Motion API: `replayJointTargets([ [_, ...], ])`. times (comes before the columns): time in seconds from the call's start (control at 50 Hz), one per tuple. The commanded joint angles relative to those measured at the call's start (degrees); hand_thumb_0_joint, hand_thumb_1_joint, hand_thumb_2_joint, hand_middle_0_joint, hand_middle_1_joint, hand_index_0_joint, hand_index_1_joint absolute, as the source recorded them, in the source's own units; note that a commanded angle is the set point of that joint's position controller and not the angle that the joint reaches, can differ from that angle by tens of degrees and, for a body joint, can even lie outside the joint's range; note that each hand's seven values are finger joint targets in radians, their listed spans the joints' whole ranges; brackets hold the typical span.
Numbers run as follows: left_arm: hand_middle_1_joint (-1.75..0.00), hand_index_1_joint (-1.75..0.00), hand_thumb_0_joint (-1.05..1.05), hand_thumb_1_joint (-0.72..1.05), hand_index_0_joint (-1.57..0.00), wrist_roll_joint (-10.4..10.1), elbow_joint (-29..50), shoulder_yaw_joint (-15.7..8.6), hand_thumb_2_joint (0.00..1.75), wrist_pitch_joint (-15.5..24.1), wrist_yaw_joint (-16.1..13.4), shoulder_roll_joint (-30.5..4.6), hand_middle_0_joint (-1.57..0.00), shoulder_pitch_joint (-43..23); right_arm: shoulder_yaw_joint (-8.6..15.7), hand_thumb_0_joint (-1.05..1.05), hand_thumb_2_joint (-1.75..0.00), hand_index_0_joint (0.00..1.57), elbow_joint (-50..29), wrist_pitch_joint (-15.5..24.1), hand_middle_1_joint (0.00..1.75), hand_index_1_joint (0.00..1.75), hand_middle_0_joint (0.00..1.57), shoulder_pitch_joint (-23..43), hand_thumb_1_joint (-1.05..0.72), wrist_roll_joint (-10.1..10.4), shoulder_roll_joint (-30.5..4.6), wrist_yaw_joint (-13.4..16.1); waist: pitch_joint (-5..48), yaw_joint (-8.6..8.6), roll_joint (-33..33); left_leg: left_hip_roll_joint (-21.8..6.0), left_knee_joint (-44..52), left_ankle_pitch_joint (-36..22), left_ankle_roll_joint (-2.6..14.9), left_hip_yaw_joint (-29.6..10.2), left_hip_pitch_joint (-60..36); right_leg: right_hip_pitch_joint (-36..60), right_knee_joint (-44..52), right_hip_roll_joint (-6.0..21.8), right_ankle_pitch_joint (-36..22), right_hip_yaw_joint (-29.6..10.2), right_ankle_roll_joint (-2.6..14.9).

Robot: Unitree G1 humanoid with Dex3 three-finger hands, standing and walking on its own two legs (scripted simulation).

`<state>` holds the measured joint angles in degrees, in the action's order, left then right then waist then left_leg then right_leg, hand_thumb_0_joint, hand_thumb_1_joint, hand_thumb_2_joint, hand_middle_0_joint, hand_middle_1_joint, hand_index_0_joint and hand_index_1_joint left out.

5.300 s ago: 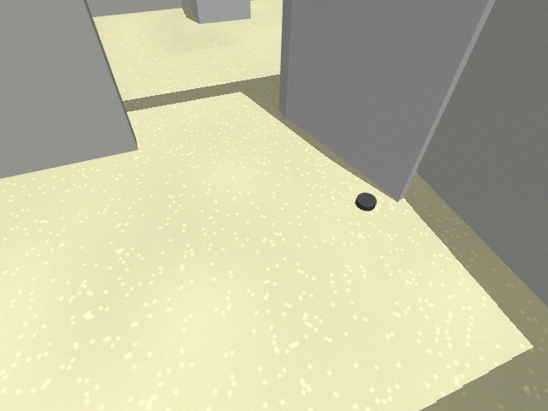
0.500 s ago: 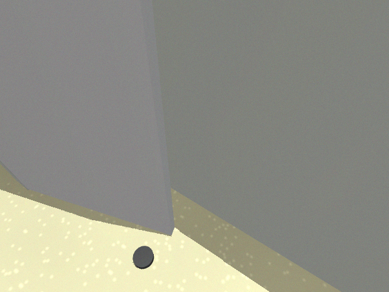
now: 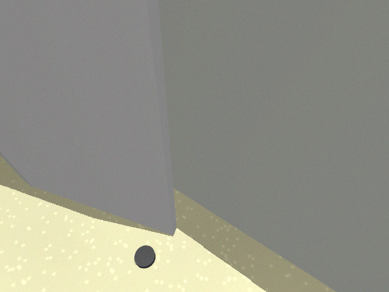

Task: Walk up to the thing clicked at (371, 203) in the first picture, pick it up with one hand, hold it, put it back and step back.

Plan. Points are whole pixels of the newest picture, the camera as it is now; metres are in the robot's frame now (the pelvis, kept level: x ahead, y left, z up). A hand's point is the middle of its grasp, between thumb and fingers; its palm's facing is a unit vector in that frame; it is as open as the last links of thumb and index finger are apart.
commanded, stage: stand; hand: left
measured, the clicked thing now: (145, 256) +0.42 +0.23 -0.77
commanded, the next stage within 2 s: none
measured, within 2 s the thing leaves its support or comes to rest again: neither
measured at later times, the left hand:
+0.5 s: hand out of the picture +0.07 +0.25 -0.16, palm faces -0.03 -0.94 -0.34, open 7.4 cm
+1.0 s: hand out of the picture +0.08 +0.25 -0.16, palm faces -0.03 -0.94 -0.35, open 7.4 cm
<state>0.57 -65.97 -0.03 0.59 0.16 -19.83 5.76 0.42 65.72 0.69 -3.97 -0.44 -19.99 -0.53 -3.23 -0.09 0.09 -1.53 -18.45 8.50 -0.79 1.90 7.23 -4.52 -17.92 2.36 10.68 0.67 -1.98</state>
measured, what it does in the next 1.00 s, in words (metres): stands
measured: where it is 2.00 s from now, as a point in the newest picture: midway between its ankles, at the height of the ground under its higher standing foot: outside the picture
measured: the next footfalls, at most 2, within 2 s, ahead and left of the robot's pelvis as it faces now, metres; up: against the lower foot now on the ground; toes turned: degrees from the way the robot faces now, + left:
none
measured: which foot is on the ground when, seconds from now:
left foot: down 0.00-1.00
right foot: down 0.00-1.00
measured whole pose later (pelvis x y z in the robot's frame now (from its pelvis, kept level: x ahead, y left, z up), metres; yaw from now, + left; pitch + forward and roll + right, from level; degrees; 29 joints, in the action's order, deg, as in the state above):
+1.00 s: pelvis +0.01 +0.00 +0.00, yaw +0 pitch -2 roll +0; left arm 0.7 -64.3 0.2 0.7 0.1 -20.3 6.9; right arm 0.2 65.2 0.5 -5.7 -0.5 -20.1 -0.6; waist -2.9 -0.3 0.0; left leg -1.8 -18.7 9.0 -1.1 1.5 7.3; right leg -4.4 -18.0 2.1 11.2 1.1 -1.6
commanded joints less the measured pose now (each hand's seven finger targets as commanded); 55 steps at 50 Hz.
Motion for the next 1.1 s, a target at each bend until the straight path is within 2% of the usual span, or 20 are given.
replayJointTargets([
  [0.0, -0.30, -0.30, 0.00, 0.90, -0.20, 0.11, 3.84, -2.39, 0.90, 0.93, -0.56, -12.12, -0.20, -2.36, 2.09, 0.00, -0.90, 0.20, -3.76, 0.87, 0.30, 0.30, 0.20, 3.05, -0.90, -0.03, -12.23, 0.73, 4.79, -0.18, 0.20, -6.40, 3.04, -5.13, 1.53, -5.83, -2.23, -2.01, 3.13, 5.54, -4.76, -3.80, 2.37],
  [0.06, -0.30, -0.30, 0.00, 0.90, -0.20, 0.08, 3.96, -2.44, 0.90, 1.02, -0.47, -12.29, -0.20, -2.30, 2.05, 0.00, -0.90, 0.20, -3.65, 0.89, 0.30, 0.30, 0.20, 2.42, -0.90, -0.02, -12.30, 0.63, 4.29, -0.27, -0.25, -6.22, 3.19, -4.16, 1.55, -5.78, -2.10, -2.31, 3.32, 5.71, -4.45, -4.08, 2.42],
  [0.1, -0.30, -0.30, 0.00, 0.90, -0.20, -0.04, 3.99, -2.48, 0.90, 1.01, -0.53, -12.28, -0.20, -2.11, 2.09, 0.00, -0.90, 0.20, -3.78, 0.93, 0.30, 0.30, 0.20, 2.77, -0.90, -0.08, -12.30, 0.62, 4.40, -0.17, -0.17, -6.30, 2.90, -5.86, 1.42, -5.87, -2.49, -2.64, 3.15, 5.48, -4.58, -3.91, 2.41],
  [0.2, -0.30, -0.30, 0.00, 0.90, -0.20, -0.01, 4.38, -2.37, 0.90, 1.09, -0.53, -12.41, -0.20, -1.65, 2.04, 0.00, -0.90, 0.20, -3.88, 0.88, 0.30, 0.30, 0.20, 2.40, -0.90, -0.09, -12.07, 0.57, 4.21, -0.14, -0.29, -6.34, 2.78, -5.94, 1.42, -5.99, -2.01, -2.37, 3.40, 5.43, -4.35, -3.88, 2.52],
  [0.44, -0.30, -0.30, 0.00, 0.90, -0.20, 0.04, 4.77, -2.54, 0.90, 0.87, -0.47, -12.60, -0.20, -1.20, 1.95, 0.00, -0.90, 0.20, -3.62, 0.86, 0.30, 0.30, 0.20, 1.23, -0.90, -0.08, -12.56, 0.62, 3.21, -0.04, 0.29, -5.99, 3.44, -1.50, 1.32, -6.25, -0.81, -2.57, 3.56, 5.44, -2.30, -4.13, 2.62],
  [0.5, -0.30, -0.30, 0.00, 0.90, -0.20, -0.01, 4.80, -2.50, 0.90, 0.86, -0.50, -12.69, -0.20, -1.48, 1.98, 0.00, -0.90, 0.20, -3.54, 0.80, 0.30, 0.30, 0.20, 1.10, -0.90, -0.13, -12.42, 0.64, 3.12, -0.11, -0.44, -6.27, 3.36, -2.07, 1.35, -6.42, -0.93, -2.88, 3.50, 5.37, -1.14, -4.16, 2.79],
  [0.56, -0.30, -0.30, 0.00, 0.90, -0.20, 0.05, 5.04, -2.55, 0.90, 0.89, -0.39, -12.59, -0.20, -1.54, 1.95, 0.00, -0.90, 0.20, -3.57, 0.85, 0.30, 0.30, 0.20, 0.79, -0.90, -0.17, -12.39, 0.64, 3.83, -0.19, -0.25, -6.14, 3.19, -2.36, 1.54, -6.19, -0.62, -2.00, 3.46, 5.62, -2.94, -4.33, 2.86],
  [0.74, -0.30, -0.30, 0.00, 0.90, -0.20, 0.03, 5.23, -2.44, 0.90, 1.18, -0.67, -12.63, -0.20, -1.32, 1.93, 0.00, -0.90, 0.20, -3.78, 0.88, 0.30, 0.30, 0.20, 0.64, -0.90, -0.13, -12.52, 0.75, 5.52, -0.20, -0.44, -6.64, 1.60, -8.69, 1.79, -5.87, -2.79, -1.02, 2.98, 5.90, -8.24, -4.09, 2.48],
  [0.86, -0.30, -0.30, 0.00, 0.90, -0.20, 0.16, 5.07, -2.45, 0.90, 0.94, -0.58, -12.65, -0.20, -1.18, 1.76, 0.00, -0.90, 0.20, -3.94, 0.67, 0.30, 0.30, 0.20, 0.34, -0.90, -0.18, -12.23, 0.74, 2.99, -0.29, -0.17, -6.01, 3.09, -3.04, 1.43, -5.86, -0.59, -2.34, 3.58, 5.62, -3.42, -3.97, 2.58],
  [0.94, -0.30, -0.30, 0.00, 0.90, -0.20, 0.06, 5.15, -2.36, 0.90, 1.09, -0.54, -12.59, -0.20, -0.77, 1.92, 0.00, -0.90, 0.20, -3.98, 0.77, 0.30, 0.30, 0.20, 0.86, -0.90, -0.05, -12.52, 0.68, 3.41, -0.07, -0.53, -6.27, 2.77, -4.72, 1.43, -6.13, -1.64, -2.71, 3.69, 5.53, -3.55, -3.91, 2.50],
  [0.96, -0.30, -0.30, 0.00, 0.90, -0.20, 0.22, 5.35, -2.26, 0.90, 1.17, -0.57, -12.47, -0.20, -0.72, 2.02, 0.00, -0.90, 0.20, -4.14, 0.80, 0.30, 0.30, 0.20, 0.99, -0.90, -0.13, -12.78, 0.70, 4.72, -0.02, 0.06, -6.39, 2.12, -6.06, 1.71, -5.90, -2.59, -2.12, 3.61, 5.75, -5.74, -3.97, 2.53],
  [1.04, -0.30, -0.30, 0.00, 0.90, -0.20, 0.04, 5.67, -2.36, 0.90, 1.19, -0.63, -12.81, -0.20, -1.16, 2.01, 0.00, -0.90, 0.20, -4.07, 0.96, 0.30, 0.30, 0.20, 0.71, -0.90, -0.14, -12.61, 0.77, 6.05, -0.23, 0.21, -6.62, 1.71, -9.52, 1.51, -5.63, -3.71, -1.21, 2.74, 5.86, -8.54, -3.95, 2.65],
  [1.08, -0.30, -0.30, 0.00, 0.90, -0.20, 0.10, 5.52, -2.10, 0.90, 1.16, -0.63, -12.26, -0.20, -0.84, 1.95, 0.00, -0.90, 0.20, -3.96, 0.87, 0.30, 0.30, 0.20, 0.91, -0.90, -0.12, -12.62, 0.75, 4.91, -0.04, 0.54, -6.41, 2.01, -7.86, 1.59, -5.64, -2.43, -1.36, 3.34, 5.82, -7.38, -3.86, 2.44],
])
